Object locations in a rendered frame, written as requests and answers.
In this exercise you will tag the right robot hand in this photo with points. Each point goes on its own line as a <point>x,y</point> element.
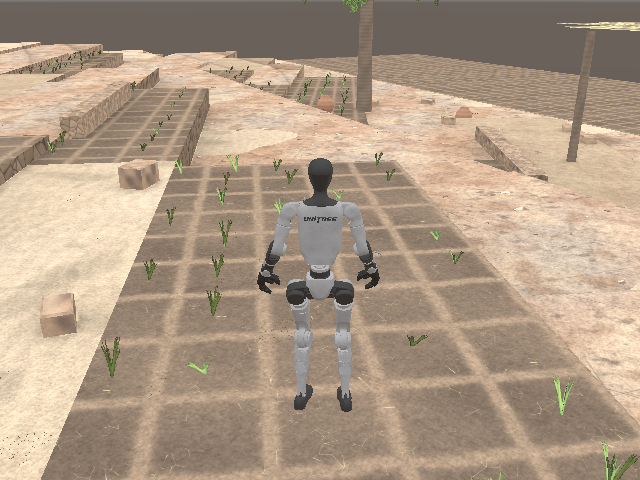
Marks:
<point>364,274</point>

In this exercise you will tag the robot right forearm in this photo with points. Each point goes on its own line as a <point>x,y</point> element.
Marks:
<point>368,261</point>

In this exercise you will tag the robot left foot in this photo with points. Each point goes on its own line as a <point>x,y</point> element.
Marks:
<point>300,402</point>

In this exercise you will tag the left robot shin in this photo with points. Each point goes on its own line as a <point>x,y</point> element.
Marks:
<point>301,363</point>

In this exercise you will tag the left robot hand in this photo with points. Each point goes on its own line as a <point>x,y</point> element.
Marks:
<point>261,282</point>

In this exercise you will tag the right robot upper arm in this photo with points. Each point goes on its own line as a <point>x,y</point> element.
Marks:
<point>352,212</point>

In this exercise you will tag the left robot upper arm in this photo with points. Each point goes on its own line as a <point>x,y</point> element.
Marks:
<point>288,211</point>

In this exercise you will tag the robot left forearm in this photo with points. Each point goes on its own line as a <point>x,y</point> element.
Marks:
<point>269,262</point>

